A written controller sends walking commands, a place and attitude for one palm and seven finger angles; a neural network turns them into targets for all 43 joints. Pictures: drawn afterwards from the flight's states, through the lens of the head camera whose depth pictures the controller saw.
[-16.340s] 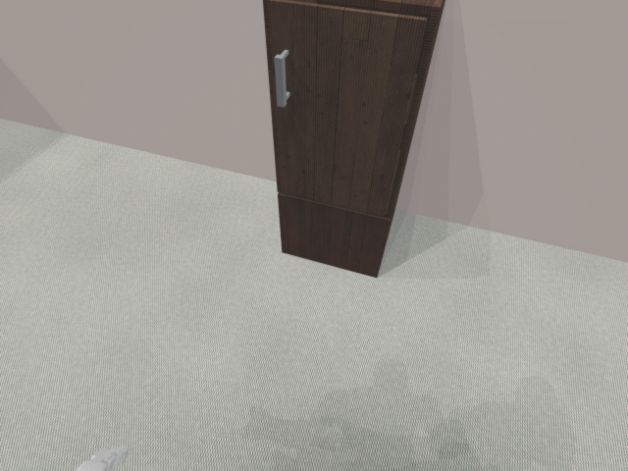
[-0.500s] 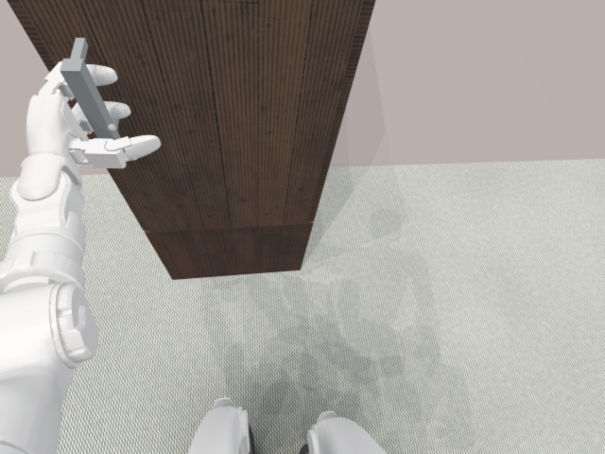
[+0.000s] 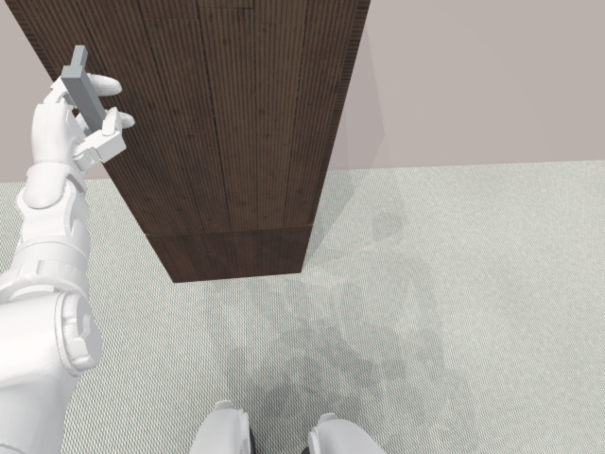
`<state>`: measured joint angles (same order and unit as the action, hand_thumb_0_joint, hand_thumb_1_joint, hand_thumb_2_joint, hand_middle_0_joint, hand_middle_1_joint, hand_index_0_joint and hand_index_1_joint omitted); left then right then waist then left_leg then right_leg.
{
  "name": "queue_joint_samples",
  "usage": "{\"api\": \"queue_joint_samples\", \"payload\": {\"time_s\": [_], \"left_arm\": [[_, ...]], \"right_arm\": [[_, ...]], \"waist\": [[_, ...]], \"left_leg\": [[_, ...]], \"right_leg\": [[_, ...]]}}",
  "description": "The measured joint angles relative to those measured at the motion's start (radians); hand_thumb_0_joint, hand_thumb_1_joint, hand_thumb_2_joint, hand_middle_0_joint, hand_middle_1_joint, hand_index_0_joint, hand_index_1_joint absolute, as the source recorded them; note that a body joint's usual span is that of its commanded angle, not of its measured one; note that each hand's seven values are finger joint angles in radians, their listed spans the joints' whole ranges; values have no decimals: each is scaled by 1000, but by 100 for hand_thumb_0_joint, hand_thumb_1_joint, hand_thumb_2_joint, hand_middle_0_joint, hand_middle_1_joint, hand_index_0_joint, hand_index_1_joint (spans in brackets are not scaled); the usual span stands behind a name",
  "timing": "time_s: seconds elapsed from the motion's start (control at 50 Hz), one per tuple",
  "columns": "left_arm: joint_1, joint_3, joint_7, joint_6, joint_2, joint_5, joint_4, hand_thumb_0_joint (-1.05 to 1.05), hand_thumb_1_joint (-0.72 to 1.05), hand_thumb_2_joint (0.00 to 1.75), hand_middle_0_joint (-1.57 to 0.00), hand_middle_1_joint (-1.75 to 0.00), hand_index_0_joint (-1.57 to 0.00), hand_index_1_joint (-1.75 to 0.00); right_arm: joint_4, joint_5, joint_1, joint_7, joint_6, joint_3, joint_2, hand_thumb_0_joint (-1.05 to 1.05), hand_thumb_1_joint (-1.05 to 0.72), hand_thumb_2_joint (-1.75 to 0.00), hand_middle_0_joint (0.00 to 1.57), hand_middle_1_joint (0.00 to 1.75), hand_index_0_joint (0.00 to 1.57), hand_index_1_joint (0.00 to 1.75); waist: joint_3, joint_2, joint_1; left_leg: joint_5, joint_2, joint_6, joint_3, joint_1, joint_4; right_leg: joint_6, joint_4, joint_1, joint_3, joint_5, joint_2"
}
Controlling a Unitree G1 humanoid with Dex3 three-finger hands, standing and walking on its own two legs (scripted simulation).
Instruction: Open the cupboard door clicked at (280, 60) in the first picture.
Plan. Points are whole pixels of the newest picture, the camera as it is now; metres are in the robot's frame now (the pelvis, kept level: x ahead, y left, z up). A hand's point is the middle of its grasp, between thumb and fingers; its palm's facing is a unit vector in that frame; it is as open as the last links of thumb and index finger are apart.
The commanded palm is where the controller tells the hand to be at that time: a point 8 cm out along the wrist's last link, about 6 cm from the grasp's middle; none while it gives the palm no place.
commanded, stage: pull the door open along its arc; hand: left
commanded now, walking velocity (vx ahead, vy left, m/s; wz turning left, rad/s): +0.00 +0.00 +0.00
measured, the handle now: (96, 103) +0.56 +0.23 +0.09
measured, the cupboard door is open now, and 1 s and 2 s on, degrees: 1 45 51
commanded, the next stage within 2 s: open thumb and fingers to let go in 1.06 s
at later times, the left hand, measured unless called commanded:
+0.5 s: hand (131, 198) +0.41 +0.17 +0.09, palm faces +0.10 -0.99 +0.06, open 5.9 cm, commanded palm +0.36 +0.22 +0.09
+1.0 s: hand (235, 284) +0.30 +0.05 +0.09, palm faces +0.41 -0.91 +0.02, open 5.8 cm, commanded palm +0.24 +0.09 +0.09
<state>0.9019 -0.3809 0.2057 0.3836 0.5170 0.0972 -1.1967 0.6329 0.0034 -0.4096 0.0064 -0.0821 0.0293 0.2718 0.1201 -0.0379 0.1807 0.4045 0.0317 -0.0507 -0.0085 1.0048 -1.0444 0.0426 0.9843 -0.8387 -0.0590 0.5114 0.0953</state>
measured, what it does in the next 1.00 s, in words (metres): stands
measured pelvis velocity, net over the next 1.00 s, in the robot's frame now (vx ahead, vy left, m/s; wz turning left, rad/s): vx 0.00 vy -0.04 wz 0.07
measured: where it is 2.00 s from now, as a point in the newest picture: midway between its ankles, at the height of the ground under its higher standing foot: outside the picture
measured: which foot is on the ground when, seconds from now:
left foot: down 0.00-1.00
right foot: down 0.00-1.00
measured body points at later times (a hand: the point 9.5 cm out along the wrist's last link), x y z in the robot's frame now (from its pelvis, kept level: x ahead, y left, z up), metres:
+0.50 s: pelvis +0.01 -0.01 +0.02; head +0.07 +0.00 +0.46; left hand +0.40 +0.22 +0.08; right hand +0.08 -0.26 -0.09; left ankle +0.04 +0.09 -0.67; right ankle -0.03 -0.10 -0.67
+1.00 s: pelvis +0.00 -0.04 +0.02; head +0.01 -0.05 +0.47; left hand +0.27 +0.10 +0.09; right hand +0.16 -0.25 -0.08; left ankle +0.04 +0.09 -0.67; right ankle -0.03 -0.10 -0.67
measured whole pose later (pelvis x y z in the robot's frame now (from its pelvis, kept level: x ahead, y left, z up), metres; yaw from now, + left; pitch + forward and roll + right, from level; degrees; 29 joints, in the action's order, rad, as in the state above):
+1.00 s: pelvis +0.00 -0.04 +0.02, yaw +4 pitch +9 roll +0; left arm -0.02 0.16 -0.56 0.23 -0.10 -0.04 -0.22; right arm 0.55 0.05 -0.25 0.05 -0.05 0.00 0.20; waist 0.15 -0.04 0.02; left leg 0.36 0.00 0.00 0.01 0.71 -0.92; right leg 0.09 0.93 -0.57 -0.08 0.52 0.07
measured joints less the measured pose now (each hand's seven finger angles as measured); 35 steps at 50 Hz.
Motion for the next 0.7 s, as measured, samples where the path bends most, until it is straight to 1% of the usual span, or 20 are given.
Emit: {"api": "queue_joint_samples", "payload": {"time_s": [0.1,0.2,0.32,0.44,0.46,0.48,0.52,0.56,0.62,0.66,0.7], "left_arm": [[-9,2,-4,-1,-4,4,1,2,77,83,-36,-135,-38,-135],[-75,4,0,3,-28,22,58,2,77,82,-37,-135,-37,-135],[-233,29,8,3,-93,64,199,2,76,78,-37,-135,-37,-135],[-435,95,6,-7,-178,105,399,3,74,75,-38,-135,-37,-135],[-463,104,-14,-16,-203,114,436,3,73,75,-38,-135,-37,-135],[-489,116,-58,-25,-236,118,478,3,72,74,-38,-135,-37,-135],[-536,137,-165,-32,-310,124,553,4,71,74,-38,-135,-38,-135],[-571,160,-272,-32,-376,108,616,4,70,74,-38,-135,-38,-135],[-608,211,-432,-42,-446,43,691,4,70,75,-39,-135,-38,-135],[-625,251,-532,-55,-480,-10,725,3,71,76,-39,-135,-38,-134],[-643,291,-616,-72,-507,-55,750,3,72,77,-39,-135,-37,-134]], "right_arm": [[0,-2,-2,0,0,1,-3,0,-90,-90,21,30,20,30],[-7,-5,-6,4,-7,-4,-5,0,-90,-90,21,30,20,30],[-28,-20,-7,10,-22,-12,-7,1,-90,-90,21,30,20,30],[-62,-34,19,16,-16,-17,-12,1,-90,-90,21,30,20,30],[-66,-33,25,16,-10,-21,-15,1,-90,-90,21,30,20,30],[-69,-30,33,16,-2,-24,-17,1,-90,-90,21,30,20,30],[-72,-23,55,22,16,-28,-19,1,-90,-90,21,30,20,30],[-75,-11,84,31,29,-29,-23,1,-90,-90,20,30,20,30],[-81,13,126,45,40,-29,-33,1,-91,-90,20,30,20,30],[-84,27,149,53,41,-29,-41,1,-91,-90,20,30,20,30],[-84,38,168,59,39,-29,-50,1,-91,-90,20,30,20,30]], "waist": [[0,0,-2],[7,-1,-13],[23,-2,-38],[36,2,-67],[38,4,-78],[39,4,-88],[41,3,-103],[41,4,-114],[40,7,-129],[42,4,-137],[45,1,-144]], "left_leg": [[-1,1,2,2,-8,3],[-1,3,4,-7,-31,17],[1,3,4,-22,-93,48],[-2,-2,5,-32,-170,85],[-3,-2,5,-34,-180,89],[-4,-2,6,-34,-188,93],[-7,-6,8,-33,-196,96],[-9,-11,9,-32,-198,94],[-13,-19,11,-29,-194,85],[-14,-24,14,-23,-190,76],[-15,-28,17,-17,-189,70]], "right_leg": [[2,-3,8,-1,-1,1],[3,-13,26,9,-3,2],[3,-38,80,26,-4,1],[3,-68,152,37,-7,-4],[3,-71,160,39,-7,-4],[3,-74,168,40,-8,-4],[3,-74,176,39,-8,-7],[4,-64,176,36,-4,-12],[7,-40,168,30,4,-20],[10,-25,164,23,10,-25],[14,-13,163,16,15,-28]]}}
